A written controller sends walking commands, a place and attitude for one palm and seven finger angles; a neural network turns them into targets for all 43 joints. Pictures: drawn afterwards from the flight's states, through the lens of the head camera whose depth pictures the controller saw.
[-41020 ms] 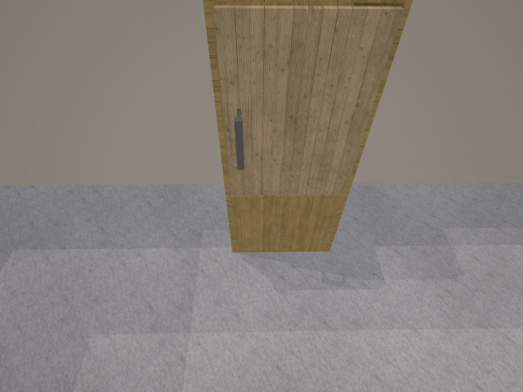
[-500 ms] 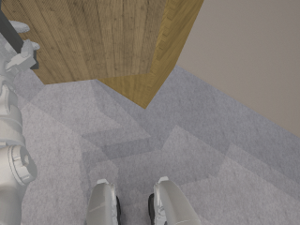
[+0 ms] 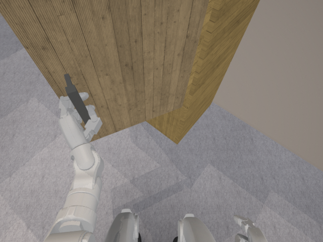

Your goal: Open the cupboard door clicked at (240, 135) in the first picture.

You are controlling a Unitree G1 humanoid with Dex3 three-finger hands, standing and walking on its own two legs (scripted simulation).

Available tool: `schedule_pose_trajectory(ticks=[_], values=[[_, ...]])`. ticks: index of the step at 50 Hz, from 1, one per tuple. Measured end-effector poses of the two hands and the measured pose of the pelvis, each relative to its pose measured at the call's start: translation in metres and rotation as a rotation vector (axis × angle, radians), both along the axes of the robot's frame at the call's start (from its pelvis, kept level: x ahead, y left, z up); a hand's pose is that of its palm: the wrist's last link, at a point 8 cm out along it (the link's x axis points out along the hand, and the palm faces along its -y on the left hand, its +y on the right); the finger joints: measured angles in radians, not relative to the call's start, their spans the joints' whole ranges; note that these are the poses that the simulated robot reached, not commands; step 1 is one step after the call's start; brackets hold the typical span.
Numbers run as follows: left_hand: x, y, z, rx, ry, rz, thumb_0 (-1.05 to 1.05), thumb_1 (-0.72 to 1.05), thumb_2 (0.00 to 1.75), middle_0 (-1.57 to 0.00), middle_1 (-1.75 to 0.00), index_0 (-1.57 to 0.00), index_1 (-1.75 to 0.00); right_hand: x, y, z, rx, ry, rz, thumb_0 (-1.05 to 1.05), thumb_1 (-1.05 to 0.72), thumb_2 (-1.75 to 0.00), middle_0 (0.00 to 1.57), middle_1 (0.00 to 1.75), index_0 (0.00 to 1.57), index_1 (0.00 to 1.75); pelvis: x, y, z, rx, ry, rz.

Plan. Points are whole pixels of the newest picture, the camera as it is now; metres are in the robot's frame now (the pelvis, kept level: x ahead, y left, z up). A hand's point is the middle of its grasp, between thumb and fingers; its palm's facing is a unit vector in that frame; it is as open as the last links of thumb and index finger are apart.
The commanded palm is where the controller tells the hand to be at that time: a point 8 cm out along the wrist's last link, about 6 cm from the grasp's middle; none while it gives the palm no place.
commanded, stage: pull the door open along its arc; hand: left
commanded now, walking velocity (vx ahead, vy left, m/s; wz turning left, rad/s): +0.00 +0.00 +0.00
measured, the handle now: (80, 104) +0.45 +0.22 +0.02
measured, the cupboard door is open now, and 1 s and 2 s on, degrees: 64 87 90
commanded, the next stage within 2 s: open thumb and fingers to let go in 0.38 s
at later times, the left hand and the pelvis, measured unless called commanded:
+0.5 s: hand (133, 158) +0.31 +0.07 +0.03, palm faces +0.44 -0.90 +0.01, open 5.8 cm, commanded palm +0.26 +0.12 +0.02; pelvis +0.00 -0.03 +0.01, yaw +3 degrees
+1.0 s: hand (132, 153) +0.32 +0.08 +0.03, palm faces +0.45 -0.89 -0.01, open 12.5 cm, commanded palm +0.26 +0.12 +0.02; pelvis +0.00 -0.04 +0.00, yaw +4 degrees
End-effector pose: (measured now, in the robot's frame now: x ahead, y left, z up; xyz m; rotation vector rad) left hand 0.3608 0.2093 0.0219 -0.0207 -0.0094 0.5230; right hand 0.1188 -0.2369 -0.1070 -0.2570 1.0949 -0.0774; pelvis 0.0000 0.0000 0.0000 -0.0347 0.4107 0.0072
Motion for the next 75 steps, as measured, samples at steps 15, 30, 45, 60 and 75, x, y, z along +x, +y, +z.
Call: schedule_pose_trajectory(ticks=[15,30,45,60,75], values=[[-0.063,-0.054,0.002,0.005,0.018,-0.027,0.00,0.72,0.79,-0.34,-1.33,-0.35,-1.33,0.007,-0.010,0.001,0.028,-0.019,0.035,0.01,-0.90,-0.90,0.21,0.30,0.20,0.30,0.000,-0.020,0.008,0.018,-0.051,0.027],[-0.095,-0.098,0.002,0.037,0.021,-0.049,0.00,0.69,0.78,-0.36,-1.34,-0.37,-1.34,0.053,-0.008,0.004,0.042,-0.190,0.112,0.01,-0.90,-0.90,0.20,0.30,0.20,0.30,-0.005,-0.035,0.002,0.039,-0.068,0.045],[-0.090,-0.096,0.005,0.029,0.030,-0.046,0.00,0.01,0.52,-0.34,-1.26,-0.34,-1.26,0.043,-0.014,0.000,0.052,-0.159,0.103,0.01,-0.90,-0.90,0.21,0.30,0.20,0.30,-0.004,-0.041,0.004,0.046,-0.067,0.049],[-0.086,-0.092,0.004,0.019,0.026,-0.076,-0.01,-0.47,0.31,-0.30,-0.91,-0.30,-0.91,0.030,-0.018,0.000,0.026,-0.115,0.072,0.01,-0.90,-0.90,0.20,0.30,0.20,0.30,-0.001,-0.033,0.005,0.039,-0.060,0.040],[-0.098,-0.086,0.003,0.087,0.008,-0.318,-0.02,-0.50,0.30,-0.37,-0.54,-0.33,-0.55,0.045,0.006,0.005,0.051,-0.181,0.106,0.01,-0.90,-0.90,0.21,0.30,0.20,0.30,-0.007,-0.021,0.000,0.025,-0.068,0.045]])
